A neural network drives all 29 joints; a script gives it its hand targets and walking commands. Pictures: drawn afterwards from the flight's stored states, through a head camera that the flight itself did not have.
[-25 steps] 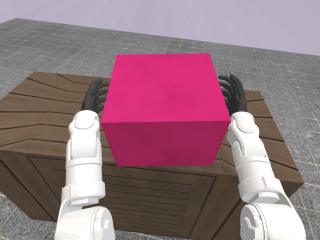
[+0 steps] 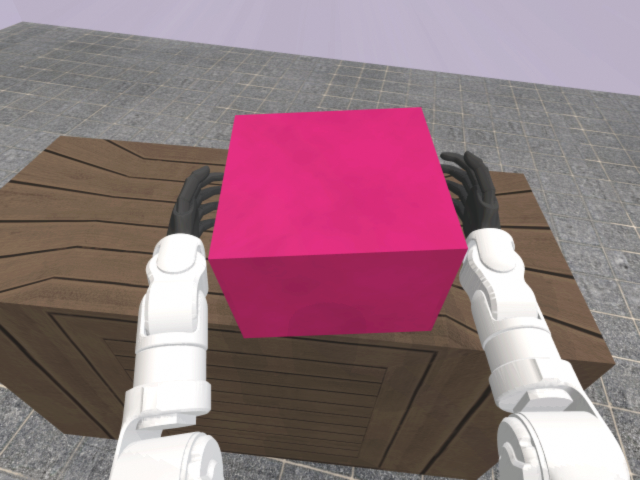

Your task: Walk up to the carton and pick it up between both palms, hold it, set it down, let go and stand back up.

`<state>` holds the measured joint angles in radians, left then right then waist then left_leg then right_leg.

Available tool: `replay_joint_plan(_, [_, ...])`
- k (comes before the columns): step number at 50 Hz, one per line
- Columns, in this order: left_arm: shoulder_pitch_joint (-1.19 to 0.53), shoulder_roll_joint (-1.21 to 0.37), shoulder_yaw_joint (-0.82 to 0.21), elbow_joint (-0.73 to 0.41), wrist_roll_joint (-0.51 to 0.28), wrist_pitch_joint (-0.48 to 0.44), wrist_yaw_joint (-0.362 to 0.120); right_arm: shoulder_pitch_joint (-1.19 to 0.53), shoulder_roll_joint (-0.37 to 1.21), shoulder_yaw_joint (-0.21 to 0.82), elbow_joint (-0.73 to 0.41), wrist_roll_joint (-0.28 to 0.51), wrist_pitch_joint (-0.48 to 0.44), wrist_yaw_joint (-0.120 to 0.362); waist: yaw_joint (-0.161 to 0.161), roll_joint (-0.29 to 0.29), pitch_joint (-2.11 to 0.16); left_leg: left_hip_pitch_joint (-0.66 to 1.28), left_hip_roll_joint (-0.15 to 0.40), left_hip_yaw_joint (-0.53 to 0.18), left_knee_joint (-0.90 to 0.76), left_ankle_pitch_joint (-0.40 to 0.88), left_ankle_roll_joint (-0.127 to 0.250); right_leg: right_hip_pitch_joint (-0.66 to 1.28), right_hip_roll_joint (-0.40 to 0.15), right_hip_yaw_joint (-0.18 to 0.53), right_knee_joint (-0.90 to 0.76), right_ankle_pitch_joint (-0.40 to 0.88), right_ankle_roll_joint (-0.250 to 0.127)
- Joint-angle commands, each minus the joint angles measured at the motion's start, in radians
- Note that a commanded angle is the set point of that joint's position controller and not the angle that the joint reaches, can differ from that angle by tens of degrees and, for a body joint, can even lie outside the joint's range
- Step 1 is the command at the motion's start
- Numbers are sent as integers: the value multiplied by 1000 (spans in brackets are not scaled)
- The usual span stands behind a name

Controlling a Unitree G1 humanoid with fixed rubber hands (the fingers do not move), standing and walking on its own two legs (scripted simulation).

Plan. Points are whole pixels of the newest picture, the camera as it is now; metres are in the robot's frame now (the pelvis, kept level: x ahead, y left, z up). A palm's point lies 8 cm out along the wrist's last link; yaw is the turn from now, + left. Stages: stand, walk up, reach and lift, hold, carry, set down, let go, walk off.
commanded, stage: set down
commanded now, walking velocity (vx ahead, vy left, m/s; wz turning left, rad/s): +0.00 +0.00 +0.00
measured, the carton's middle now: (332, 222) +0.43 -0.01 +0.11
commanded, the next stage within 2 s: none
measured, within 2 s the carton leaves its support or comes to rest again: neither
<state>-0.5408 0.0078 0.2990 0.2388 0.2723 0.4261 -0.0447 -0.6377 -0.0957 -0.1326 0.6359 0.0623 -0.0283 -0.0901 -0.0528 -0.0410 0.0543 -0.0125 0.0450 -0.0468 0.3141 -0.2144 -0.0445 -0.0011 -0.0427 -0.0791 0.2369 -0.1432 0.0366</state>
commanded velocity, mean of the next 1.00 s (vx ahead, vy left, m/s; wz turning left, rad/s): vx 0.00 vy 0.00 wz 0.00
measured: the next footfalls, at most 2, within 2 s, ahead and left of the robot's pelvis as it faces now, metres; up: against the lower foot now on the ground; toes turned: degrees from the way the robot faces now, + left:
none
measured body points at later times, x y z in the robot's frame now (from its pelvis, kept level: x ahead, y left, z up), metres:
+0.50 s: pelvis +0.00 -0.01 +0.00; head +0.00 -0.01 +0.45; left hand +0.42 +0.14 +0.14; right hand +0.42 -0.22 +0.16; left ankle -0.02 +0.14 -0.75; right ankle -0.01 -0.14 -0.75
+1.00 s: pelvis +0.01 -0.01 +0.00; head +0.04 +0.01 +0.45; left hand +0.45 +0.12 +0.10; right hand +0.44 -0.23 +0.13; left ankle -0.02 +0.14 -0.75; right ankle -0.01 -0.14 -0.75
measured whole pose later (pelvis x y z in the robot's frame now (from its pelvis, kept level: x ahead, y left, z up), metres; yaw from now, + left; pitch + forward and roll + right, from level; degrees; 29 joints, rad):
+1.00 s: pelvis +0.01 -0.01 +0.00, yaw -3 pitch +5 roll -1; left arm -0.77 0.00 0.29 0.76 0.22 0.20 0.08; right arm -0.84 -0.17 -0.38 1.06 -0.09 -0.18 0.02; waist -0.02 -0.01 -0.06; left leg -0.20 0.07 -0.01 0.33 -0.22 -0.05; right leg -0.21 -0.02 -0.04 0.26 -0.14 0.02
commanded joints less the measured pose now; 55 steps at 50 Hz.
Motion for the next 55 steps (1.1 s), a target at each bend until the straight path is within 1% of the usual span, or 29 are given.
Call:
replay_joint_plan(1, [-688,-474,-457,16,-114,-160,-82,-596,331,126,-46,-96,-102,162,-51,108,-406,180,-54,81,-3,432,-90,-22,92,-116,-9,171,-6])
replay_joint_plan(3, [-687,-467,-404,93,-92,-158,-85,-595,326,72,33,-128,-96,173,-43,102,-331,104,-54,83,-39,313,-77,-28,78,-115,-15,104,2])
replay_joint_plan(6, [-711,-446,-320,180,-59,-154,-96,-628,335,18,96,-163,-90,189,-15,77,-286,12,-59,99,-77,178,-50,-15,63,-107,-12,43,9])
replay_joint_plan(8, [-747,-439,-284,212,-51,-166,-95,-669,348,-4,108,-180,-98,201,5,67,-316,-8,-61,111,-83,152,-39,-5,59,-105,-6,36,11])
replay_joint_plan(10, [-793,-443,-270,229,-52,-195,-84,-717,363,-15,109,-194,-116,214,25,64,-386,6,-63,122,-75,173,-35,4,61,-106,3,54,12])
replay_joint_plan(14, [-866,-462,-263,255,-58,-268,-46,-786,402,-4,110,-216,-158,233,56,55,-547,61,-67,140,-38,273,-31,35,69,-98,27,149,13])
replay_joint_plan(17, [-869,-448,-235,291,-51,-299,-34,-787,428,10,134,-235,-165,233,67,14,-568,21,-74,151,-32,296,-12,114,65,-75,50,246,26])
replay_joint_plan(21, [-829,-409,-166,355,-30,-298,-57,-749,462,16,185,-259,-146,218,68,-65,-475,-130,-84,169,-72,236,24,248,45,-32,82,382,55])
replay_joint_plan(24, [-806,-396,-140,375,-24,-292,-78,-716,476,12,207,-265,-132,205,59,-89,-437,-175,-86,176,-87,223,31,289,41,-20,99,469,66])
replay_joint_plan(27, [-811,-412,-161,353,-36,-294,-83,-705,483,8,210,-258,-132,198,42,-67,-473,-156,-87,174,-66,294,17,291,49,-23,112,540,59])
replay_joint_plan(29, [-827,-440,-199,326,-53,-303,-74,-708,484,8,209,-251,-141,199,28,-29,-532,-106,-84,168,-30,387,-6,257,60,-35,119,569,44])
replay_joint_plan(31, [-848,-471,-250,299,-74,-317,-55,-711,477,6,213,-241,-156,205,13,24,-600,-18,-74,155,15,498,-34,181,74,-54,118,572,26])
replay_joint_plan(34, [-871,-512,-335,260,-107,-340,-11,-708,449,-3,237,-223,-180,218,-3,108,-679,153,-49,127,86,683,-74,4,97,-85,103,519,-2])
replay_joint_plan(36, [-871,-532,-382,240,-123,-348,18,-703,422,-12,269,-210,-193,227,-6,152,-699,254,-28,107,126,806,-93,-122,109,-99,81,455,-21])
replay_joint_plan(38, [-861,-540,-403,240,-129,-343,40,-703,392,-23,305,-198,-200,233,2,171,-691,295,-10,95,149,896,-101,-195,114,-97,49,400,-46])
replay_joint_plan(39, [-855,-537,-402,248,-129,-336,46,-705,379,-27,319,-193,-200,234,8,170,-678,288,-6,93,153,914,-100,-199,112,-92,39,393,-54])
replay_joint_plan(40, [-850,-530,-394,260,-127,-328,48,-710,369,-28,328,-188,-197,236,12,164,-660,268,-6,93,152,911,-97,-187,109,-87,38,402,-54])
replay_joint_plan(42, [-847,-512,-366,288,-120,-316,43,-726,358,-26,337,-181,-188,237,19,137,-619,211,-15,94,142,858,-83,-141,99,-80,54,443,-37])
replay_joint_plan(46, [-861,-484,-280,346,-94,-318,16,-764,384,-7,323,-182,-172,237,46,56,-601,31,-45,118,81,627,-39,10,71,-54,99,550,6])
replay_joint_plan(50, [-869,-439,-182,421,-58,-345,-3,-785,418,-15,304,-222,-170,251,74,-20,-626,-150,-61,146,8,441,4,166,48,-24,136,633,30])
replay_joint_plan(52, [-884,-419,-143,452,-42,-358,-7,-786,426,-35,304,-251,-169,258,79,-45,-631,-202,-63,154,-25,370,20,208,41,-15,143,626,39])
replay_joint_plan(55, [-925,-406,-112,488,-33,-378,-7,-787,435,-80,319,-296,-167,266,75,-59,-644,-211,-62,161,-51,306,27,191,39,-16,136,563,46])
